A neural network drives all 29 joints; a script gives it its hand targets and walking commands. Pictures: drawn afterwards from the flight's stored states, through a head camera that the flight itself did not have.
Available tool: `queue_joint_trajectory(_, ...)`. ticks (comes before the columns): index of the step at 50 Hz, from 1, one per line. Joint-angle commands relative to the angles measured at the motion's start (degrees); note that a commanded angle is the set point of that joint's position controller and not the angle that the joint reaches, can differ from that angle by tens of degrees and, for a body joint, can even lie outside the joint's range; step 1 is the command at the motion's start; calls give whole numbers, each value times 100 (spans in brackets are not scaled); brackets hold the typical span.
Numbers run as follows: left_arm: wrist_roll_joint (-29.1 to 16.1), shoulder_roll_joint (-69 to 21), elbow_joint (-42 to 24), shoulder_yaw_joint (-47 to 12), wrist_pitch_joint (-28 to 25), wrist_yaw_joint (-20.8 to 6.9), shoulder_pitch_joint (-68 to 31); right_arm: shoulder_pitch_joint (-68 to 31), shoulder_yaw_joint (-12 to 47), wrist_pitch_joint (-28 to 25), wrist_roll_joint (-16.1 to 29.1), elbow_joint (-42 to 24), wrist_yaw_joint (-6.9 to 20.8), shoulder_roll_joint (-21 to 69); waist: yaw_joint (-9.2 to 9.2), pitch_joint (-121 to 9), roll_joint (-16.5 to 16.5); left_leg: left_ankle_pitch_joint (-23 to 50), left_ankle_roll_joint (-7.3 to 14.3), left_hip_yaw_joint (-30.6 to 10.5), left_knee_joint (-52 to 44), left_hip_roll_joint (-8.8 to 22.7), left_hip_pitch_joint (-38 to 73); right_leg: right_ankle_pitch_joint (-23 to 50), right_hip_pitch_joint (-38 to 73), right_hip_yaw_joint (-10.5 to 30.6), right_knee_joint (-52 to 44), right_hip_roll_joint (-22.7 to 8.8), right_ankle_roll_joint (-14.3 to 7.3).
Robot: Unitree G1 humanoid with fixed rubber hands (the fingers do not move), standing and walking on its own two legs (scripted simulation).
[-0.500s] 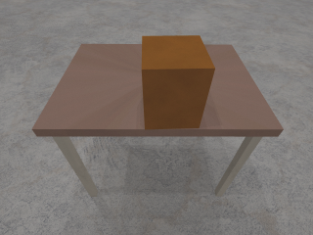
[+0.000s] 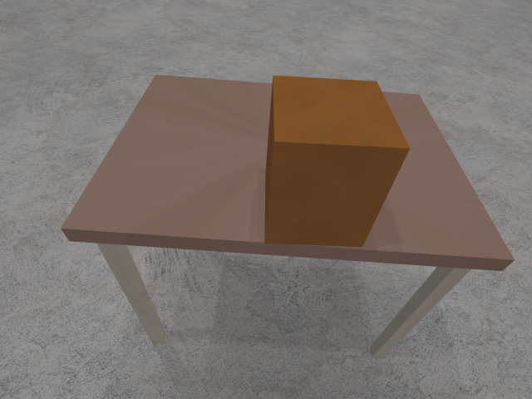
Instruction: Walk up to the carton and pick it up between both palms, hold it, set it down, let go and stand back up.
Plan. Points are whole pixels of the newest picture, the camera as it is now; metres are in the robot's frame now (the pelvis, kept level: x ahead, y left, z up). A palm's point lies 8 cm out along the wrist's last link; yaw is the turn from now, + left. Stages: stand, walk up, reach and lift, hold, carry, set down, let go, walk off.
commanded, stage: walk up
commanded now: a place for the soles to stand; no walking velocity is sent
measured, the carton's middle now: (319, 164) +0.55 -0.08 +0.07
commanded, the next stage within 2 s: none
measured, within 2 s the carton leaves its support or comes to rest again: neither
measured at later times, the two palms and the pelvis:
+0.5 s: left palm out of the picture +0.13 +0.14 -0.14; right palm out of the picture +0.14 -0.34 -0.15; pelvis +0.12 -0.10 -0.01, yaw -2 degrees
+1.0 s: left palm out of the picture +0.11 +0.16 -0.13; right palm out of the picture +0.10 -0.34 -0.12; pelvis +0.07 -0.10 +0.00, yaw +3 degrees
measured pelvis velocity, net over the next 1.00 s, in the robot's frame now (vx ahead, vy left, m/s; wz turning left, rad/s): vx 0.07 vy -0.10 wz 0.05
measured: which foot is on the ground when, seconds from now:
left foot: down 0.00-0.36, up 0.38-0.76, down 0.78-1.00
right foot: up 0.00-0.32, down 0.34-0.82, up 0.84-1.00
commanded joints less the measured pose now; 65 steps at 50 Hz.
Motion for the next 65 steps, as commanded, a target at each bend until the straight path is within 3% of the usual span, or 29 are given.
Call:
queue_joint_trajectory(1, 23, 289, -138, 117, -202, -87, 430, 699, -129, -181, -88, -104, -1, -609, 70, 176, 693, 947, -200, -935, -1485, 993, 783, 1475, -1064, 322, 250, -217, 78)
queue_joint_trajectory(3, 15, 179, -219, 117, -156, -92, 348, 902, -162, -205, -91, 11, -6, -687, 101, 185, 822, 1236, -59, -777, -1410, 1046, 770, 1791, -1243, 160, 276, -187, 160)
queue_joint_trajectory(7, -58, 81, -335, 66, -78, -58, -66, 372, -123, -189, -78, -123, 4, -696, 216, 1082, 1059, -34, 431, -516, -1807, 1266, -592, 2125, -1218, 249, -452, -448, 285)
queue_joint_trajectory(12, -67, 102, -237, 114, -176, 66, 39, 274, -126, -189, -130, -128, 30, -911, 292, 714, 1236, 2586, 490, -112, -674, 1273, -401, 2291, 13, -22, -1883, -325, 100)
queue_joint_trajectory(15, -5, 415, -90, 288, -268, 182, 582, 490, -56, -36, -86, -122, 58, -888, 441, 185, -81, 1765, 179, -30, 941, 863, -580, 3624, 1338, 20, -3010, -315, -97)
queue_joint_trajectory(16, -90, 762, -151, 384, -294, 211, 693, 848, -5, 4, -45, -145, 60, -726, 334, -367, -652, 448, -24, 122, 1858, 406, -510, 5043, 1597, 750, -2807, -865, -365)
queue_joint_trajectory(17, -177, 938, -273, 371, -284, 231, 651, 1149, 65, 85, 1, -205, 47, -462, 200, -668, -1057, -1618, -155, -21, 2626, -38, -422, 5270, 1423, 1879, -3196, -1636, -820)
queue_joint_trajectory(18, -257, 793, -369, 323, -229, 238, 380, 1303, 66, 215, 25, -152, -16, -317, 65, -671, -1053, -2626, -155, -335, 3198, -47, -282, 4933, 1080, 2119, -3411, -1815, -1117)
queue_joint_trajectory(19, -326, 742, -482, 344, -156, 278, 17, 1048, 17, 299, 68, -146, -82, -358, 101, -702, -1246, -2666, -130, -319, 3251, -21, -507, 3798, 956, 2190, -3854, -1738, -1332)
queue_joint_trajectory(21, -295, 628, -738, 316, -57, 314, -510, 338, -28, 330, 34, -332, -109, -600, 129, -351, -1130, -2362, -174, -379, 3294, 148, -748, 2980, 511, 1645, -4042, -1337, -1179)
queue_joint_trajectory(24, -188, 256, -892, 197, -65, 326, -711, 214, -6, 311, 58, -273, -98, -505, 62, -291, -679, -1913, -231, -530, 2863, 126, -627, 3935, 423, 939, -3758, -1128, -1063)
queue_joint_trajectory(27, -142, 228, -952, 221, -108, 334, -629, 93, -41, 329, 44, -227, -103, -549, 72, -704, -162, -1615, -318, -461, 2532, 47, -566, 3979, 790, 838, -3614, -1175, -1064)
queue_joint_trajectory(31, -134, 557, -1142, 279, -33, 333, -976, -285, -87, 403, 72, -359, -137, -545, 105, -401, -282, -1284, -325, -288, 1798, 110, -444, 2765, 229, 1063, -3787, -1414, -1303)
queue_joint_trajectory(34, -126, 727, -1207, 362, 50, 315, -1148, -164, -180, 438, 54, -305, -105, -647, 82, -296, -284, -959, -198, -172, 1189, 92, -132, 1252, -112, 1343, -3997, -1595, -1153)
queue_joint_trajectory(37, -165, 597, -1202, 302, 101, 254, -1305, 183, -254, 380, 30, -211, -26, -746, -104, -61, -179, -380, 110, -497, 239, 234, 609, -230, -1067, 1143, -4264, -1292, -602)
queue_joint_trajectory(38, -203, 511, -1258, 236, 100, 230, -1312, 261, -254, 359, 57, -256, -1, -844, -141, -24, 310, -920, 286, -1116, -413, 645, 411, -526, -1170, 865, -3946, -1047, -320)
queue_joint_trajectory(39, -258, 272, -1191, 190, 108, 191, -1207, 104, -233, 320, 98, -226, 7, -855, -44, 131, 838, -2007, 466, -2000, -1195, 1185, -276, -240, -853, 328, -3137, -453, -164)
queue_joint_trajectory(40, -246, 330, -1154, 236, 125, 193, -1098, -396, -377, 322, 182, -286, -24, -1342, 54, 429, 1299, -2875, 907, -2653, -1869, 1715, -1544, 195, -185, -211, -1748, 217, -22)
queue_joint_trajectory(42, -127, 267, -1132, 243, 95, 164, -1048, -1070, -346, 225, 159, -361, -89, -1213, 198, 706, 1380, -1905, 1020, -2280, -2071, 1677, -2196, 201, 226, 239, -839, 154, -112)
queue_joint_trajectory(45, -141, 127, -882, 203, -31, 139, -742, -904, -190, 139, 83, -408, -105, -859, 241, 25, 974, 912, 462, -1371, -1165, 1087, -241, 509, -536, 458, -1132, 244, -101)
queue_joint_trajectory(47, -115, 16, -892, 103, -135, 135, -908, -559, -181, 138, 57, -273, -44, -788, 37, -490, 622, 880, 392, -1203, -923, 811, 857, 556, -626, 316, -1914, 351, 18)
queue_joint_trajectory(50, -147, -79, -971, 38, -254, 174, -1085, -215, -229, 165, -87, -89, -14, -956, -229, -881, 622, 731, 405, -1206, -626, 831, 1818, 679, -517, 79, -3284, 378, 163)
queue_joint_trajectory(53, -152, 38, -884, 81, -347, 256, -603, -153, -204, 183, -98, 41, 65, -1018, -103, -988, 860, 1814, 306, -995, -120, 932, 881, 2098, 1078, 434, -4284, -20, -20)
queue_joint_trajectory(54, -151, 186, -833, 131, -373, 273, -293, -284, -168, 163, -86, -10, 108, -914, 41, -1073, 571, 1544, 171, -856, 87, 819, 394, 2452, 1571, 895, -4074, -359, -159)
queue_joint_trajectory(55, -103, 453, -772, 206, -381, 283, -186, -322, -65, 154, -68, -37, 125, -634, -53, -912, 71, 820, -25, -609, 210, 582, -272, 3134, 1778, 1629, -3935, -885, -372)
queue_joint_trajectory(57, -189, 604, -612, 240, -296, 220, -338, -505, -17, 197, -80, -42, 67, -551, -46, -92, -432, -431, -159, -396, -220, 344, 62, 1346, 438, 1799, -4190, -1101, -706)
queue_joint_trajectory(59, -172, 342, -685, 168, -282, 179, -534, -412, -46, 183, -83, 73, 85, -774, -48, 327, -479, -377, -129, -583, -433, 413, 310, 373, -27, 1462, -4439, -647, -543)
queue_joint_trajectory(62, -196, 247, -671, 109, -345, 154, -371, -284, -51, 143, -87, 236, 130, -757, -30, 738, -465, -276, -88, -563, -538, 426, 291, 259, -325, 1343, -4352, -448, -370)
queue_joint_trajectory(65, -197, 120, -572, 67, -386, 129, -271, -248, -28, 97, -89, 309, 93, -783, -44, 726, -30, -268, -63, -552, -612, 472, 192, 758, -188, 1301, -4136, -380, -347)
